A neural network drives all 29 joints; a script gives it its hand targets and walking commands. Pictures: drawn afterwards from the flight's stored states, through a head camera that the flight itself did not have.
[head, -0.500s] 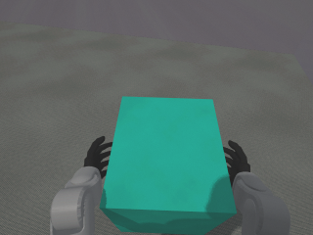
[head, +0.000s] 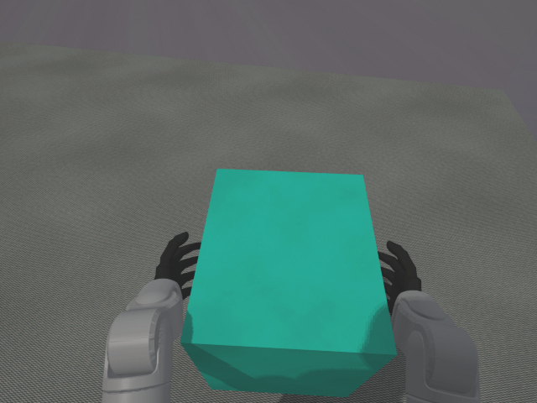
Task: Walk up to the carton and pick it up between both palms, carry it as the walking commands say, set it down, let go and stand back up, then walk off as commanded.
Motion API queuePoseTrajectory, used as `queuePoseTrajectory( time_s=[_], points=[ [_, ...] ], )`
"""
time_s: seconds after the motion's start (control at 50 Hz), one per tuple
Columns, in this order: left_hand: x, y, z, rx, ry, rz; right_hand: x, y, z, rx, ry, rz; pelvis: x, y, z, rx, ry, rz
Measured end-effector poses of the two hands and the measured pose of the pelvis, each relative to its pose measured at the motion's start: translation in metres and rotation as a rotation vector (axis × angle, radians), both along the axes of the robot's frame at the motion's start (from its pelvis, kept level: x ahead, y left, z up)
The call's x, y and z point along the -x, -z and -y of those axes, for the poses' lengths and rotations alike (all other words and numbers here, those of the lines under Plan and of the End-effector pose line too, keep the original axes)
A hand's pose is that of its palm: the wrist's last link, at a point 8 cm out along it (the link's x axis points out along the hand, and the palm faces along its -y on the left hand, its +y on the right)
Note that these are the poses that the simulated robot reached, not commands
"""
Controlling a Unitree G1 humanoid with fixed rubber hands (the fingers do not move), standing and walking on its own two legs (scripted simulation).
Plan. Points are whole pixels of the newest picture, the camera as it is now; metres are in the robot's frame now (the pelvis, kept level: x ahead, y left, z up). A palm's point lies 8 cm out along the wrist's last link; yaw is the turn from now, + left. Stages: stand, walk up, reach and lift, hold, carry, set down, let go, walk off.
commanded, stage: carry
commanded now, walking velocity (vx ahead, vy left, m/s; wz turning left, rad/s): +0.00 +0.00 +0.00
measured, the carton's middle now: (284, 286) +0.30 +0.00 +0.00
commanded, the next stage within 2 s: hold in 1.42 s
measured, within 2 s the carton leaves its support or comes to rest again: neither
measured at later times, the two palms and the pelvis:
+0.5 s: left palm (184, 298) +0.24 +0.14 +0.06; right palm (417, 307) +0.24 -0.18 +0.06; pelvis -0.02 -0.02 +0.00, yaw +0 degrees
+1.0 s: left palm (182, 310) +0.23 +0.14 +0.05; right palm (413, 318) +0.23 -0.18 +0.05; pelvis -0.03 -0.02 +0.00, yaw +0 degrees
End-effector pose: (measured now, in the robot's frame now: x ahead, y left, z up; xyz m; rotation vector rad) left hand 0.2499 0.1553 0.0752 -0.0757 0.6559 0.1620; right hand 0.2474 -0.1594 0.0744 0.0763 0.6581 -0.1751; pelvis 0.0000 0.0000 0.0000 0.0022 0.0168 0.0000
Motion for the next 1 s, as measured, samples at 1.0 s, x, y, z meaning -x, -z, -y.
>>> queuePoseTrajectory(
  time_s=[1.0],
  points=[
    [0.019, 0.028, 0.016, -0.013, 0.017, 0.008, 0.016, 0.024, 0.016, 0.033, -0.028, 0.011, 0.035, 0.001, 0.017, 0.002, 0.006, -0.013]
  ],
)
